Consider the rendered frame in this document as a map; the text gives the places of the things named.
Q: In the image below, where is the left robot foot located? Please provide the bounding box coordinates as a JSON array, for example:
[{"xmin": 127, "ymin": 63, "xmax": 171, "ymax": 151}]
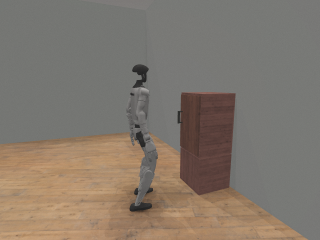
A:
[{"xmin": 134, "ymin": 187, "xmax": 153, "ymax": 195}]

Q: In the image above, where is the robot right forearm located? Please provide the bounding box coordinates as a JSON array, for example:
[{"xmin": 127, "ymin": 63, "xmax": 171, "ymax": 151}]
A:
[{"xmin": 138, "ymin": 111, "xmax": 152, "ymax": 143}]

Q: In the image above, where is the left robot hand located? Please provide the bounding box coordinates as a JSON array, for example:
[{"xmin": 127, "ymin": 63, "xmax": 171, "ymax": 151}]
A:
[{"xmin": 129, "ymin": 131, "xmax": 140, "ymax": 146}]

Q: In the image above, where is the right robot upper arm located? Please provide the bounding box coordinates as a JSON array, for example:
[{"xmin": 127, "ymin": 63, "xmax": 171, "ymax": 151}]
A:
[{"xmin": 136, "ymin": 87, "xmax": 149, "ymax": 118}]

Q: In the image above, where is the cupboard door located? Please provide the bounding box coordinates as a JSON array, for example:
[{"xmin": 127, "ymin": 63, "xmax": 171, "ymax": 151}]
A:
[{"xmin": 180, "ymin": 94, "xmax": 201, "ymax": 156}]

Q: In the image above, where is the left robot upper arm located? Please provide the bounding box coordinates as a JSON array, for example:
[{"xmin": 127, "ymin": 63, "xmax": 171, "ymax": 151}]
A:
[{"xmin": 126, "ymin": 91, "xmax": 132, "ymax": 114}]

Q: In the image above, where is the handle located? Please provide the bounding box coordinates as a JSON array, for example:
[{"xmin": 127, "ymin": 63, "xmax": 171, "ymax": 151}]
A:
[{"xmin": 177, "ymin": 111, "xmax": 183, "ymax": 124}]

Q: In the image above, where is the right robot shin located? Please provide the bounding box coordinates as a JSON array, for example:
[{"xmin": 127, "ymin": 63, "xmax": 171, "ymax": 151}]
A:
[{"xmin": 135, "ymin": 170, "xmax": 155, "ymax": 206}]

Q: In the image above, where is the right robot hand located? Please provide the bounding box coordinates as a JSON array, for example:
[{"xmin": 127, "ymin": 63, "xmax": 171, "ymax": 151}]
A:
[{"xmin": 145, "ymin": 141, "xmax": 158, "ymax": 162}]

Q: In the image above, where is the robot left forearm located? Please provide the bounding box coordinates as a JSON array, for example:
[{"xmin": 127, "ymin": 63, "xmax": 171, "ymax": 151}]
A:
[{"xmin": 126, "ymin": 111, "xmax": 135, "ymax": 131}]

